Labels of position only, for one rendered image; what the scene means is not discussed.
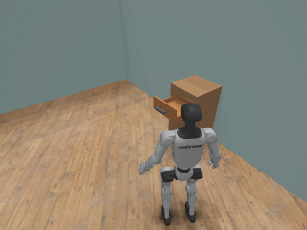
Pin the robot left forearm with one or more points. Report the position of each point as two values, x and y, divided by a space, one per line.
148 163

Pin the handle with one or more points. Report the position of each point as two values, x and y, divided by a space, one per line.
160 110

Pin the cabinet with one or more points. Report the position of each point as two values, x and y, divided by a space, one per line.
204 93

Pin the left robot hand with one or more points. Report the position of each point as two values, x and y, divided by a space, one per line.
141 171

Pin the robot right forearm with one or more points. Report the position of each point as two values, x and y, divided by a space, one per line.
216 161

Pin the left robot upper arm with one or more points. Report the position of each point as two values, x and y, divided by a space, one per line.
166 139

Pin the right robot upper arm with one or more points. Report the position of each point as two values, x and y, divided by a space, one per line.
212 141

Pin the right robot shin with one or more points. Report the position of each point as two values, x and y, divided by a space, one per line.
191 198

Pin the drawer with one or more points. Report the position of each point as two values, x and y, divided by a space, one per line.
172 105

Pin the right robot hand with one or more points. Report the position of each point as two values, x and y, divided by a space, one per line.
214 165

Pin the humanoid robot torso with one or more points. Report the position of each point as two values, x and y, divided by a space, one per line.
186 154

